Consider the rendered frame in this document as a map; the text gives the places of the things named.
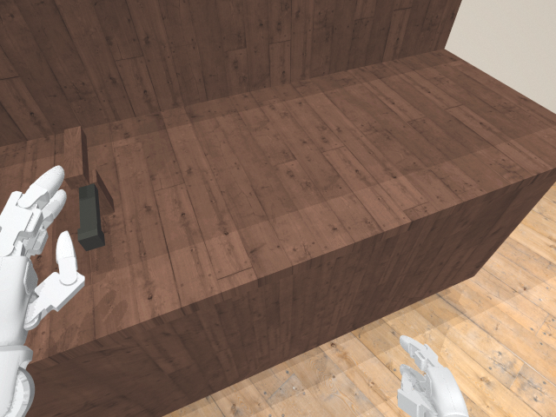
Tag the robot right hand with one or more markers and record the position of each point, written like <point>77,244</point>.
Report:
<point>436,394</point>

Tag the left robot forearm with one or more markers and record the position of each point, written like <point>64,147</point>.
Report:
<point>17,388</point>

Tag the counter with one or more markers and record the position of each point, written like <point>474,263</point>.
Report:
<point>271,175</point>

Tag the tap lever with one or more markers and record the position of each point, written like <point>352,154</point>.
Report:
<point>90,233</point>

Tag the robot left hand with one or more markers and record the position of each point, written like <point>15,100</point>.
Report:
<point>23,233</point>

